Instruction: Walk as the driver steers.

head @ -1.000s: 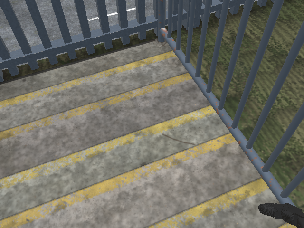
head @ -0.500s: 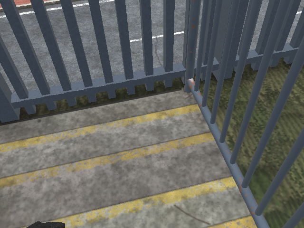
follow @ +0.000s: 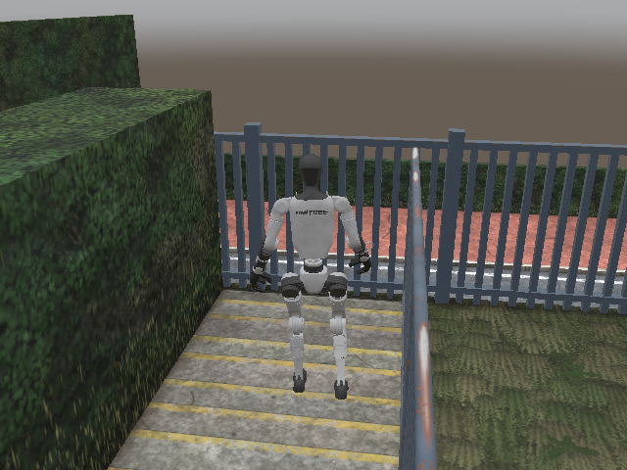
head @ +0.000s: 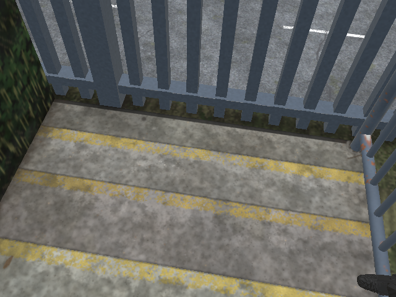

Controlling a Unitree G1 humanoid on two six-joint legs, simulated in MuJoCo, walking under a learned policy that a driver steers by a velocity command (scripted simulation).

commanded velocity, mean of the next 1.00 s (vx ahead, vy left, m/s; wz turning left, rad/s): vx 0.01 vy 0.00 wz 0.13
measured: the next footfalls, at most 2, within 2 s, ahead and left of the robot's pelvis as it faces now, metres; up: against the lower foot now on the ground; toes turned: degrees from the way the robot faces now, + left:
right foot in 0.32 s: +0.09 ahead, -0.16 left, +0.00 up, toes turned +6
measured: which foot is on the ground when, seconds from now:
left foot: down 0.00-1.00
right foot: up 0.00-0.30, down 0.32-1.00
